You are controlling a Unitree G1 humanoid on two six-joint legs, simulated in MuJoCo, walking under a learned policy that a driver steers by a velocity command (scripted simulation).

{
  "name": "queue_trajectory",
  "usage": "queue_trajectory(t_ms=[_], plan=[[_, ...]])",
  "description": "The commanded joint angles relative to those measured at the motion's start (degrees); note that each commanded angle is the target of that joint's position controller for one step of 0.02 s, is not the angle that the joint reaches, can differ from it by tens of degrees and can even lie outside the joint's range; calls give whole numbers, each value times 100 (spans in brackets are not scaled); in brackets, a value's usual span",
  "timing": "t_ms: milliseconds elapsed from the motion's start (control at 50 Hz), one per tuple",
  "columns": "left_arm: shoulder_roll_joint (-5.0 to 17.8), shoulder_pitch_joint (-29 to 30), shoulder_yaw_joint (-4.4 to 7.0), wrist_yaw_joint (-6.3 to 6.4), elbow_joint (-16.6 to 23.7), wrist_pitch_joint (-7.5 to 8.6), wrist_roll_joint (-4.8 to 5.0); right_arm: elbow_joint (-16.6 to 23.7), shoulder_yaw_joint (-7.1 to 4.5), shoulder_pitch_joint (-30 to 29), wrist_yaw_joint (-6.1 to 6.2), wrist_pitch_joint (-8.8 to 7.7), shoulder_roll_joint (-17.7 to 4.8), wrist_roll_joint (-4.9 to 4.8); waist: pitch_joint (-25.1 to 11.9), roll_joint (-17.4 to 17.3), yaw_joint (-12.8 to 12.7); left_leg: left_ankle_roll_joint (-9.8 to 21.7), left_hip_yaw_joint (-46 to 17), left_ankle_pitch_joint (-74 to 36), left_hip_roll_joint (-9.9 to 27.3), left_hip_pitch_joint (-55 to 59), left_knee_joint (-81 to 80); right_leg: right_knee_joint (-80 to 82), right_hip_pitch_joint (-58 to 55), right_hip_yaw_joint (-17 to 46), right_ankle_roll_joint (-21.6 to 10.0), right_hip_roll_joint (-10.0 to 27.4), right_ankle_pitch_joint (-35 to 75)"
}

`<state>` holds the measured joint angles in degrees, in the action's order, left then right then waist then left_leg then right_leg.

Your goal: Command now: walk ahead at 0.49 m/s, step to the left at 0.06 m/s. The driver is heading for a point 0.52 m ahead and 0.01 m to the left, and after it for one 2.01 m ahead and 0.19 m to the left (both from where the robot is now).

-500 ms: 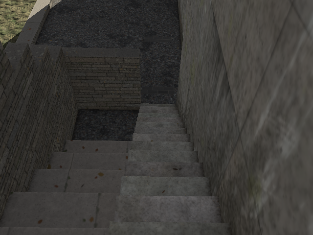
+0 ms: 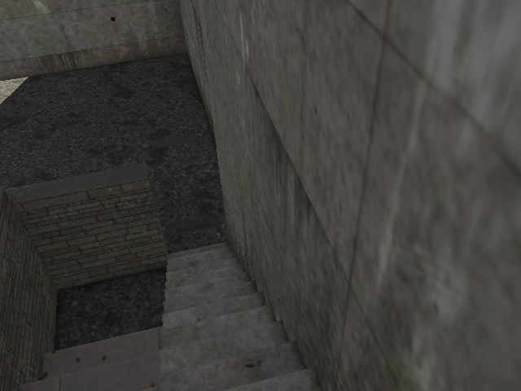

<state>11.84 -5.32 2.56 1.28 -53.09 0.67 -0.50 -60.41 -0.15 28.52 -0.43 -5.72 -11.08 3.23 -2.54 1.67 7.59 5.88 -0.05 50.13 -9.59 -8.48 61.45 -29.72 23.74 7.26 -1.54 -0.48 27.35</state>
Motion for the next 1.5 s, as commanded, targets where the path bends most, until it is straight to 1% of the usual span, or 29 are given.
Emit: queue_trajectory(t_ms=[20, 60, 80, 100, 120, 160, 220, 280, 340, 460, 560, 580, 600, 620, 680, 720, 760, 900, 1020, 1060, 1080, 1100, 1120, 1160, 1220, 1260, 1320, 1400, 1500], plan=[[767, -1250, 187, 86, -356, 122, -31, -146, -96, 553, 107, 135, -463, 14, 1352, 150, -347, 411, -1409, -4669, 765, -196, -46, 2249, -467, -391, 61, 390, -616], [941, -3000, 337, 87, -931, 55, -77, -321, -247, 73, 51, 296, -938, 150, 633, -405, -1027, 537, -1413, -5731, 792, -1751, 1982, 847, -3325, -759, 24, 474, -301], [1392, -3543, 399, 1, -1045, 47, -95, -267, -233, 596, -2, 330, -564, -64, -132, 858, -1062, 45, -732, -1165, -149, -2663, 4603, 2, -4445, 100, -624, 1343, 1310], [1220, -3226, 321, -127, -880, 39, -3, -171, -216, 975, 101, 450, -466, -148, -220, 889, -634, 10, -274, 92, -55, -3940, 4978, -399, -4712, 1071, -887, 1914, -108], [875, -3040, 204, -235, -793, 131, 149, -144, -198, 522, 128, 568, -600, 213, 241, 345, -735, 32, -443, -472, 252, -4370, 4435, -168, -4224, 1156, -723, 1804, -1010], [1287, -2742, 326, 64, -833, 203, 308, 132, -198, -530, 58, 684, -763, 426, 864, 664, -735, -126, -450, -1369, 490, -4877, 4149, 980, -2567, 3083, -1780, 2404, -5246], [531, -2130, -31, 307, -687, 549, 261, 189, -105, -1205, 52, 832, -701, 137, 1372, -234, -249, -561, -1072, -4513, 668, -3063, 702, 439, 249, 927, -375, 1072, -3412], [747, -2677, -12, 349, -861, 656, 276, 147, -30, -1071, 102, 990, -313, 179, 623, 951, -447, -603, -559, -4646, 560, -2520, 1099, 238, -320, 1283, -596, 1362, -1632], [185, -2433, -98, 467, -822, 684, 343, 541, -31, -1935, -127, 778, -572, 127, 845, 198, -436, -633, -489, -7449, 556, -2392, -1081, -817, 484, 369, -258, 178, -4650], [242, -2507, -46, 614, -624, 711, 162, 1103, 54, -2919, -192, 598, -433, 2, 1098, 277, -1167, -755, -736, -7877, 711, -2205, -2698, -1951, 408, 956, -548, 320, -5089], [380, -2686, 10, 485, -862, 263, -205, 536, 3, -1278, -166, 364, -285, -244, 800, -19, -1210, -311, -392, -6751, 980, -390, -5220, -4171, -52, 578, -866, 274, -3122], [383, -2891, 62, 346, -954, 227, -119, 226, -134, -303, -204, 400, -541, -202, 395, -454, -817, -57, -695, -7632, 1143, 1863, -4439, -5979, 1665, 129, -640, 52, -3479], [587, -2524, 181, 218, -632, 341, 112, 73, -318, 793, -188, 475, -1233, -172, -350, -1454, -158, 835, -1676, -10398, 2434, 4359, -2849, -9163, 4179, -846, -108, -638, -7851], [795, -2613, 175, 250, -450, 429, 204, 304, -350, 634, -209, 502, -1384, -155, -912, -1056, -377, 912, -1705, -11152, 3022, 4943, -2125, -9888, 5108, -948, -238, -202, -7864], [459, -2274, 159, 286, -651, 320, 72, 307, -393, 316, -97, 352, -1003, 114, -404, -76, -455, 1511, -2272, -6351, 3080, 2291, -2802, -8375, 4967, 122, -99, 133, -5856], [186, -1496, 131, 197, -497, 76, -56, 388, -29, -517, -67, 217, -166, -134, 738, 123, -1036, 870, -1582, -5807, 2067, -892, -3358, -5367, 3190, -355, 273, 261, -3857], [88, -1268, 130, 172, -568, 38, -269, 366, -31, -839, 30, 181, -461, -202, 698, -393, -1158, 755, -1388, -6246, 1644, -2207, -3799, -3319, 822, -859, 376, 182, -2640], [65, -399, -6, 30, -312, 183, 12, 81, -91, -603, 141, 182, -506, -272, 1015, -676, -464, 706, -1420, -3470, 1141, -1424, -2648, 79, -113, -521, 78, 334, 312], [783, -1560, 184, 131, -787, 418, -57, -214, -43, 355, 153, 400, -545, 119, 1573, 81, -188, 506, -1253, -5000, 906, -9, -16, 2435, -555, -818, 154, 627, -509], [1036, -2468, 301, 141, -1019, 490, -146, -158, -149, 250, 11, 531, -837, 76, 942, 328, -432, 576, -1131, -4944, 679, -795, 1808, 1710, -2387, -832, 185, 841, 765], [1397, -2791, 363, 30, -994, 446, -105, -74, -107, 1108, 40, 581, -447, -116, -1, 1541, -247, 302, -611, -1322, 368, -2091, 3412, -275, -4099, -407, -602, 1788, 2786], [1090, -3181, 306, -147, -966, 380, 80, -176, -112, 996, 148, 679, -326, -90, -600, 1015, -633, 249, -306, 962, 107, -3493, 4913, -897, -4918, 450, -1208, 2367, 1507], [814, -3507, 234, -111, -789, 325, 274, -20, -140, 291, 181, 752, -479, 56, -342, 48, -1002, 121, -299, 422, 233, -4089, 4543, -337, -4357, 874, -1137, 2694, -111], [1219, -3427, 289, 204, -868, 258, 335, 445, -134, -1081, 55, 844, -529, 294, 787, 418, -1255, -72, -396, -601, 586, -5025, 4259, 739, -2668, 2156, -1930, 3194, -3177], [472, -2542, -135, 475, -539, 389, 213, 352, -58, -966, 127, 1059, -297, 73, 1018, 183, -631, -476, -988, -3867, 721, -2627, 811, 823, -275, 318, -859, 1994, -1975], [504, -2058, -250, 430, -586, 610, 441, 565, 99, -1224, 17, 1162, 72, 118, 855, 895, -594, -719, -508, -4455, 740, -1801, -203, 804, 240, -145, -844, 1606, -1332], [674, -2559, -96, 394, -837, 829, 534, 728, -143, -1538, -40, 1079, -560, 110, 754, 694, -632, -513, -1128, -6672, 1016, -2650, -359, -428, -304, 86, -884, 1485, -3587], [594, -2666, -25, 565, -828, 728, 374, 1165, -105, -2492, -163, 841, -395, 107, 887, 39, -880, -711, -1252, -8008, 1018, -3019, -1451, -1283, -118, 510, -808, 1424, -5681], [559, -2597, 83, 578, -609, 372, 44, 1404, 9, -2708, -283, 727, -104, -473, 1208, 706, -1527, -637, -627, -7486, 1410, -1272, -3685, -1886, 752, -43, -714, 1286, -5718]])
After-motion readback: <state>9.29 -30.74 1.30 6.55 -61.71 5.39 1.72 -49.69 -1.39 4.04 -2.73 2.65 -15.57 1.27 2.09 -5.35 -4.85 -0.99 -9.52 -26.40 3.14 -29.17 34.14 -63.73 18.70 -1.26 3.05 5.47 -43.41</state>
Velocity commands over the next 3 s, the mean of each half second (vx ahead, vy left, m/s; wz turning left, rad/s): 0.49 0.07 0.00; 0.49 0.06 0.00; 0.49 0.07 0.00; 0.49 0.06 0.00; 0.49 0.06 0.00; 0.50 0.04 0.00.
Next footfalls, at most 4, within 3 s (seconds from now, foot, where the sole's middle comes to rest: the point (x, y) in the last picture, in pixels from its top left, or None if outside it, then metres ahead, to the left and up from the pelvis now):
0.06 right None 0.15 -0.09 -0.86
0.58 left None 0.36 0.09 -1.06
1.04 right None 0.63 -0.09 -1.25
1.58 left None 0.83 0.24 -1.45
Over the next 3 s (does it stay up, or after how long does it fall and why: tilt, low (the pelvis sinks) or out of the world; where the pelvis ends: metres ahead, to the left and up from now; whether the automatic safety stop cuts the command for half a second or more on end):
stays up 1.31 0.16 -1.08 its command is cut before an obstacle from the start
